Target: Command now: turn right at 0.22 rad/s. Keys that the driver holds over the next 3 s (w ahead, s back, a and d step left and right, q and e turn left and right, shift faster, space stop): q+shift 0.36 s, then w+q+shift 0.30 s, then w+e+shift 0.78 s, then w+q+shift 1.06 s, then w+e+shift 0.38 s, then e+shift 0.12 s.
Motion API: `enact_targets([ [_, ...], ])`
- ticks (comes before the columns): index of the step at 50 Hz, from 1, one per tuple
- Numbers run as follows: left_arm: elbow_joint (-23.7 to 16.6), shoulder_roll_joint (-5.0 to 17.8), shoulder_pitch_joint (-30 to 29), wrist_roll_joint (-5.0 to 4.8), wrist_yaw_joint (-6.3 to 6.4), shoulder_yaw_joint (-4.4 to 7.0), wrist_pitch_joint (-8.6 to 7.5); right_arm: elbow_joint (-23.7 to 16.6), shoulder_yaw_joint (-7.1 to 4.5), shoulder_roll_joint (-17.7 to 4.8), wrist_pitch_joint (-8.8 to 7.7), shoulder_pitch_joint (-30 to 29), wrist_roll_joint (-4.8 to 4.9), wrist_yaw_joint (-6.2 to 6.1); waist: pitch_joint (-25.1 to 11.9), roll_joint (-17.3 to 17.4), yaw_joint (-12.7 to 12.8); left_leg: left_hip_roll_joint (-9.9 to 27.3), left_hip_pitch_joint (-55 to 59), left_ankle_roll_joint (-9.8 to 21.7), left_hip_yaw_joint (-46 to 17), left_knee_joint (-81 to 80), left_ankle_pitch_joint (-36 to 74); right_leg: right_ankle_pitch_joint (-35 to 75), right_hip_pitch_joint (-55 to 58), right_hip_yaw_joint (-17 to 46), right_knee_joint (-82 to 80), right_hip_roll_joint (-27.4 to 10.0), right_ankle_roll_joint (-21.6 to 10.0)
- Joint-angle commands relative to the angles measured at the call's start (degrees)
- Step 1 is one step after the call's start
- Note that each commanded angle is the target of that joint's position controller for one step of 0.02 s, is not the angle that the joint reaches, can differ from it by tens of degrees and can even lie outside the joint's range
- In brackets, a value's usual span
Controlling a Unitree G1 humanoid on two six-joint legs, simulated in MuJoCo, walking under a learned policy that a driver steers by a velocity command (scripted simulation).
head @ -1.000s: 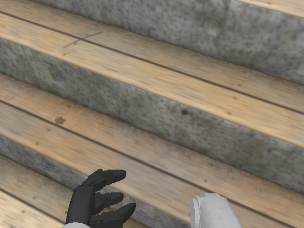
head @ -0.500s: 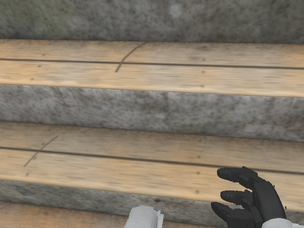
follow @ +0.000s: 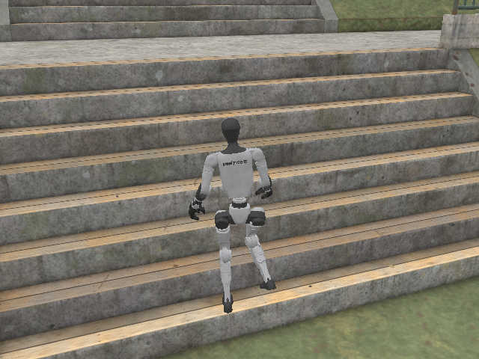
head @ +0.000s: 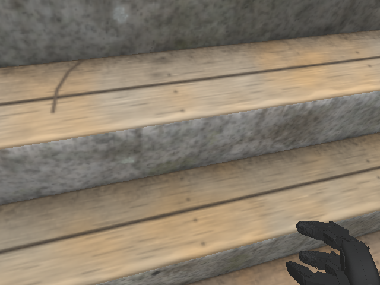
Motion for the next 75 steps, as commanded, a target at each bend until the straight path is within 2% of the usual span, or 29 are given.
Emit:
enact_targets([
  [1, -3.8, -2.8, -5.4, 0.73, -2.26, -3.69, -0.03, -1.2, -1.71, -3.3, -1.10, 3.0, -0.40, -0.70, -4.0, 14.2, -2.9, 13.7, 20.3, 6.3, -13.1, -9.1, 79.5, 5.8, -19.6, -3.0, 17.2, -2.5, 2.9],
  [4, -3.4, -1.1, -6.8, 0.23, -3.71, -4.52, 2.30, 5.3, -2.64, -6.4, -2.58, 11.1, 0.81, -0.36, -2.0, 10.0, -2.6, 9.4, 19.1, -0.9, -10.7, -14.0, 85.2, 5.9, -11.1, -13.2, -2.9, -6.3, 1.0],
  [7, -4.3, -4.2, -8.4, 0.31, -3.56, -5.74, 3.59, 9.2, -5.38, -10.5, -2.27, 17.3, 1.32, -0.78, -7.8, 18.8, -4.8, 9.2, 29.7, 2.3, -16.3, -12.1, 91.8, 7.6, -14.3, -17.6, -1.7, -8.6, 0.5],
  [16, -10.4, -11.0, -17.5, 2.60, -2.60, -8.15, 1.52, 11.0, -6.93, -7.9, -1.94, 26.1, -0.75, -1.50, -8.0, 6.3, -7.0, 8.6, 26.7, 7.5, -33.3, -10.7, 70.6, 10.9, -27.8, -14.3, 18.4, -6.6, -3.8],
  [24, -14.6, -11.2, -26.0, 2.11, -1.53, -9.32, -0.33, 13.3, -8.41, -11.2, -4.56, 31.4, -0.47, -0.83, 0.7, 9.9, -10.5, 6.8, 23.8, 16.9, -50.5, -22.0, -2.5, 6.4, -42.8, -11.1, 25.0, -7.7, -5.1],
  [32, -24.1, -13.8, -33.7, 2.36, -1.58, -10.99, -0.74, 18.0, -9.17, -12.9, -6.77, 29.9, 0.90, 0.46, 1.3, 11.2, -9.8, 4.7, 12.0, 14.3, -44.3, -31.1, 5.7, -3.1, -36.7, -12.2, 16.4, -11.9, -6.6],
  [34, -23.1, -15.3, -26.3, 1.22, -1.57, -12.19, 0.77, 15.3, -8.99, -13.5, -4.97, 19.9, 2.78, -0.31, -4.8, 12.7, -3.3, 6.1, -10.7, 12.5, -29.8, -43.7, 23.0, -14.4, 2.0, -20.9, -5.5, -11.2, -9.9],
  [35, -20.5, -13.2, -18.9, 0.48, -0.83, -10.41, 1.58, 15.6, -8.94, -13.1, -4.72, 21.6, 3.18, 0.17, -6.4, 15.4, -1.8, 5.7, -15.1, 12.0, -27.8, -42.3, 38.6, -19.4, 18.0, -24.0, -7.2, -8.9, -9.8],
  [36, -14.6, -8.2, -3.4, -0.67, -0.27, -6.43, 1.40, 15.4, -8.58, -14.6, -6.65, 23.5, 4.34, 1.68, -14.5, 15.4, 4.5, 6.6, -5.7, 12.2, -22.9, -30.2, 89.0, -19.1, 27.8, -30.5, -7.8, -2.9, -8.3],
  [37, -11.6, -3.0, 8.0, -1.68, 0.19, -3.70, 0.36, 15.8, -9.49, -16.8, -8.58, 19.9, 3.94, 2.82, -20.3, 13.2, 11.5, 7.7, -0.3, 10.7, -21.0, -9.4, 103.0, -15.4, 32.1, -20.8, -18.6, -3.6, -9.4],
  [38, -7.4, 4.1, 14.1, 0.98, 1.02, -1.84, 0.20, 12.2, -9.43, -15.5, -8.37, 13.4, 4.85, 5.02, -24.8, -8.3, 14.0, -0.3, -10.6, 6.7, -16.6, 11.8, 84.7, -34.3, 36.1, 4.0, -38.7, -9.6, -13.4],
  [39, -4.9, 6.7, 16.6, 0.60, 2.63, -1.20, 1.10, 10.7, -7.78, -8.3, -9.01, 10.9, 1.00, 7.02, -23.0, -29.6, 13.4, -8.8, -21.6, 5.7, -15.3, 33.7, 33.1, -48.8, 35.2, 38.1, -64.9, -19.1, -19.7],
  [40, -5.8, 1.0, 6.1, -2.26, 2.28, -2.35, 1.25, 7.3, -6.20, -4.2, -8.89, 5.9, -3.89, 7.28, -14.5, -24.1, 9.4, -11.0, -28.8, 5.3, -18.9, 56.0, 20.1, -47.1, 22.9, 50.2, -71.6, -18.7, -22.3],
  [41, -5.2, -4.1, -1.9, -2.67, 1.23, -4.27, 0.98, 4.2, -3.83, 0.1, -8.49, 4.0, -6.19, 7.23, -5.9, -13.8, 3.4, -8.9, -33.1, 3.5, -15.2, 69.2, 18.3, -36.4, 13.8, 43.4, -66.7, -17.1, -23.4],
  [44, 5.9, -16.0, 3.9, -1.01, 0.67, -6.37, -1.91, 0.3, -0.50, 2.3, -6.69, 0.5, -5.60, 5.89, 0.9, 2.9, -3.1, -3.3, -37.3, -0.3, -16.1, 76.7, 5.3, -14.8, 3.9, 23.7, -54.6, -11.4, -22.1],
  [51, 5.7, -5.2, 1.7, -0.75, 2.39, -3.47, -4.47, -1.0, 1.38, 0.1, -3.50, 0.0, -0.68, 6.14, -0.9, 7.3, -7.9, 1.8, -11.1, -3.6, -4.9, 36.6, 4.3, 2.8, -9.7, 7.4, -66.6, -9.2, -22.8],
  [53, 3.3, -0.1, -3.0, 0.57, 1.26, -1.21, -4.69, 2.9, -0.94, -2.7, -3.67, 11.9, 4.12, 4.81, -6.0, 6.0, -11.2, 0.3, 20.9, -2.1, 5.0, 14.2, 4.3, 8.6, -20.8, 4.0, -68.7, -8.5, -23.2],
  [55, 3.4, -2.0, -3.0, 0.38, -0.89, -0.65, -4.84, 5.1, -3.01, -3.9, -3.87, 21.7, 5.89, 2.41, -7.2, 7.3, -16.7, 2.1, 31.5, -0.3, 3.8, -8.0, 14.9, 12.5, -16.6, 2.7, -47.6, -5.5, -20.1],
  [56, 2.2, -5.5, -2.6, -0.14, -2.66, -0.92, -5.79, 7.7, -3.80, -5.9, -4.62, 24.3, 2.89, 1.82, -9.2, 14.2, -15.9, 4.3, 35.8, -1.1, 1.1, -10.9, 13.9, 5.6, -16.3, -3.1, -26.5, -1.9, -16.8],
  [57, -1.3, -11.3, -9.4, -0.26, -2.94, -2.55, -7.27, 9.6, -3.71, -7.3, -6.37, 25.1, 0.61, 1.71, -4.6, 11.8, -16.3, 11.3, 37.7, -3.4, -11.4, -7.1, 17.4, 7.5, -30.5, -2.4, -1.4, -0.7, -14.2],
  [58, -3.5, -9.9, 0.8, -2.87, -1.88, -2.59, -7.25, 7.9, -4.85, -12.3, -6.86, 17.1, -2.99, 1.14, -13.5, 17.8, -6.1, 28.0, 38.6, -0.5, -35.0, -19.9, 10.0, 10.5, -35.6, -6.6, 13.2, -4.6, -10.5],
  [59, -4.9, -10.2, 1.1, -0.84, -0.97, -3.81, -5.92, 6.9, -5.31, -9.5, -7.50, 10.6, -3.36, 0.69, -16.2, 13.9, -2.3, 33.5, 27.4, 3.3, -46.1, -27.6, -21.3, 17.3, -35.5, -9.6, 30.5, -11.0, -8.5],
  [61, -6.4, -11.4, -2.3, 1.66, -1.90, -5.43, -4.13, 14.4, -3.38, -2.8, -9.04, 11.1, -0.80, 1.61, -2.2, 8.8, 1.5, 25.7, 10.3, 6.1, -27.3, -28.6, -13.3, 15.3, -37.4, -10.2, 43.9, -12.8, -9.1],
  [63, -7.7, -11.9, -6.9, 0.33, -2.80, -6.21, -2.31, 20.8, -2.58, 0.1, -10.77, 15.2, -1.62, 2.35, 4.9, 6.0, 1.3, 23.1, 4.8, 4.8, -15.4, -29.1, -2.2, 13.6, -39.9, -6.1, 45.2, -13.2, -12.1],
  [67, -12.7, -14.3, -21.7, -0.17, -1.52, -7.16, -0.36, 28.4, -3.70, -3.1, -12.89, 22.2, -2.96, 4.26, 8.5, 4.2, -1.8, 21.0, 14.5, 2.8, -0.6, -33.5, 20.8, 1.1, -50.0, -10.4, 51.0, -10.4, -15.7],
  [70, -18.3, -12.6, -28.9, -0.08, -0.76, -7.95, 0.85, 31.3, -3.50, -5.5, -12.69, 25.7, -1.55, 5.09, 10.5, 2.2, 0.1, 15.9, 13.0, -1.1, 12.3, -40.0, 40.3, -3.2, -42.0, -18.8, 25.0, -13.6, -16.4],
  [71, -19.3, -12.0, -30.5, 0.17, -1.11, -7.91, 1.56, 32.5, -3.64, -6.2, -11.80, 28.8, -0.93, 4.25, 9.1, 3.8, -1.2, 15.2, 15.6, 0.1, 13.5, -41.9, 49.4, -3.9, -39.0, -23.3, 19.5, -13.5, -16.2],
  [73, -15.4, -10.9, -19.6, -3.40, -2.88, -9.60, 2.15, 28.0, -4.09, -14.1, -10.32, 26.7, 2.92, 2.04, -4.9, 10.4, 0.7, 13.6, 5.3, 6.0, 16.0, -38.8, 92.9, -2.0, 1.2, -33.0, -10.1, -8.4, -15.1],
  [75, -7.2, -5.0, 10.2, -2.20, -2.33, -5.95, 1.78, 23.0, -6.26, -24.2, -11.25, 23.8, 5.26, 2.89, -23.9, 19.2, 12.1, 22.2, 13.5, 9.8, 10.5, -6.6, 146.6, -6.6, 26.4, -27.2, -13.6, 0.1, -15.7],
])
